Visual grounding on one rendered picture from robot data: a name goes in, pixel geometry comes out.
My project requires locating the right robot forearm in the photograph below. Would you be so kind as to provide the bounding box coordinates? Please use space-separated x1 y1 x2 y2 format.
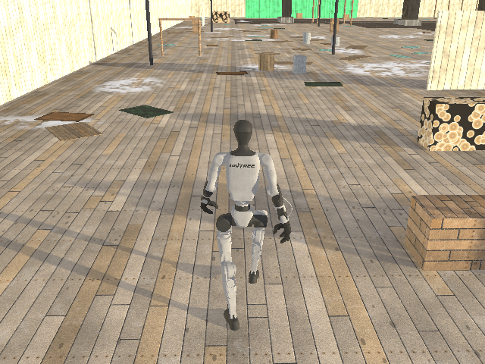
272 184 289 224

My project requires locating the right robot upper arm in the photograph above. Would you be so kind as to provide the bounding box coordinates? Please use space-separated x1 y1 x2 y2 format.
258 152 279 196

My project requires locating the robot right thigh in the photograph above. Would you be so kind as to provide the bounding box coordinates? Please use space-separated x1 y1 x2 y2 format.
252 210 268 243

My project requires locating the left robot hand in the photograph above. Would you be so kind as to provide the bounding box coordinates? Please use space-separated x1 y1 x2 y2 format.
200 200 218 214

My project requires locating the right robot hand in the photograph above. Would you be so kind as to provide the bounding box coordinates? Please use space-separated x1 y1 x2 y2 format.
274 221 292 243

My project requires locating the humanoid robot head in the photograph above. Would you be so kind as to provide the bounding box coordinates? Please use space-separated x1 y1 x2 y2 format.
230 120 256 156

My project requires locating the left robot upper arm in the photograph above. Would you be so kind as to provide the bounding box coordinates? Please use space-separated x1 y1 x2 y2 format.
205 152 227 192

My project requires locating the left robot forearm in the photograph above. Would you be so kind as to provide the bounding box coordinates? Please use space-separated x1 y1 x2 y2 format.
201 181 213 204

